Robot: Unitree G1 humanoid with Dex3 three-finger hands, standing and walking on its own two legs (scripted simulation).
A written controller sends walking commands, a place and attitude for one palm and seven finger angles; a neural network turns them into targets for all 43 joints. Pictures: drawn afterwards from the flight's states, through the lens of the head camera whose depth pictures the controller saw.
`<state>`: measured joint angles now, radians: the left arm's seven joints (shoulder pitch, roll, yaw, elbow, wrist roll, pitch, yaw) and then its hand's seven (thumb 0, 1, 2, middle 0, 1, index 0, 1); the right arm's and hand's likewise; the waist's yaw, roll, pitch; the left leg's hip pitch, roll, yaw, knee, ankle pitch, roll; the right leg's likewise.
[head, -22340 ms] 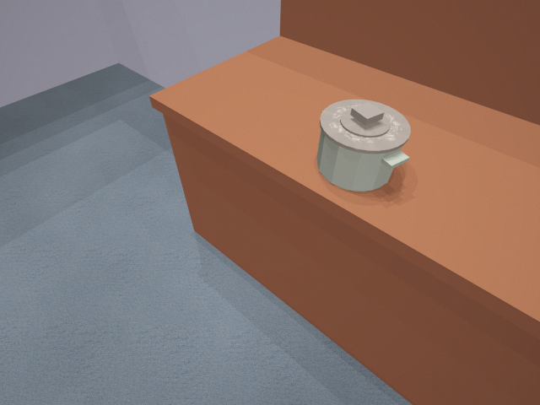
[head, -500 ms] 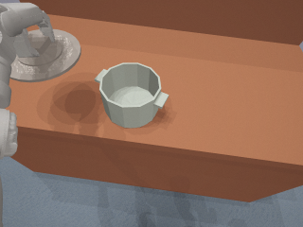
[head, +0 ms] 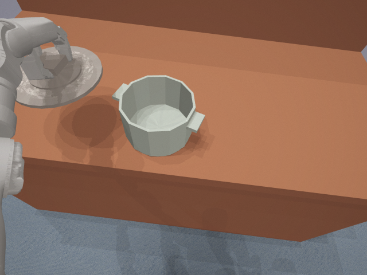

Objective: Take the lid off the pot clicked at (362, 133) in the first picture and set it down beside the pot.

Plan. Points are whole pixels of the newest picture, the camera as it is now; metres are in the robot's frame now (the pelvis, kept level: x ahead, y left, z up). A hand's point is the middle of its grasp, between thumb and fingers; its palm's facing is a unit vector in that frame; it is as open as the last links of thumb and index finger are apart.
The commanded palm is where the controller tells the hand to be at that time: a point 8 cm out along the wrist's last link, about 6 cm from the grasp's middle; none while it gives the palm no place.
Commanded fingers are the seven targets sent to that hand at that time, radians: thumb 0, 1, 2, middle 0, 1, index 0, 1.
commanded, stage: lower the lid onto the table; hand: left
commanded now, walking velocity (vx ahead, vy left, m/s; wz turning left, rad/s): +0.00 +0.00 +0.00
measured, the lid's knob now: (50, 63) +0.52 +0.27 +0.15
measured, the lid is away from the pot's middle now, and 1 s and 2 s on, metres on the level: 0.22 0.23 0.24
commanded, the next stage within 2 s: stand still and regain balance in 2.00 s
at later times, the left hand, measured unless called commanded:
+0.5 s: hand (37, 82) +0.48 +0.29 +0.13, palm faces -0.44 -0.06 -0.90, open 8.3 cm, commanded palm +0.50 +0.27 +0.21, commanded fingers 0.00 0.61 1.08 -0.74 -0.98 -0.72 -0.97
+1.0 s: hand (47, 92) +0.48 +0.29 +0.10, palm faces -0.47 -0.04 -0.88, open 8.3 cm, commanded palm +0.52 +0.27 +0.17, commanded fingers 0.00 0.61 1.08 -0.74 -0.98 -0.72 -0.97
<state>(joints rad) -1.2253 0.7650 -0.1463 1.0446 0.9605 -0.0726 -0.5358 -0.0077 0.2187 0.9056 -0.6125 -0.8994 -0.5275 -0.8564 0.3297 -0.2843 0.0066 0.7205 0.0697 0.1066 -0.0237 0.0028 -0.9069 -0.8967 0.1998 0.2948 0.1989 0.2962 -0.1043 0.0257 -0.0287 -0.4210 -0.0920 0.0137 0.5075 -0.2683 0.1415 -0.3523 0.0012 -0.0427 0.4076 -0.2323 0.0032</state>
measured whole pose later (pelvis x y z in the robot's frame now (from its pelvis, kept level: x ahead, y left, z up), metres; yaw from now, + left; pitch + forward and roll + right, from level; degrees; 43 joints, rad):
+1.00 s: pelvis +0.01 +0.02 -0.01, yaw +1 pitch +14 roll -5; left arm -1.16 0.71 -0.18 1.11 0.98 -0.17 -0.46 -0.01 0.23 0.91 -0.61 -0.90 -0.52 -0.86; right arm 0.36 -0.27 -0.01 0.74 0.05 0.13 -0.03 0.00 -0.91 -0.90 0.20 0.29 0.20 0.30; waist -0.10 0.03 -0.07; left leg -0.52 -0.10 0.00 0.60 -0.31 0.15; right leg -0.45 0.01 0.00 0.49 -0.26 -0.02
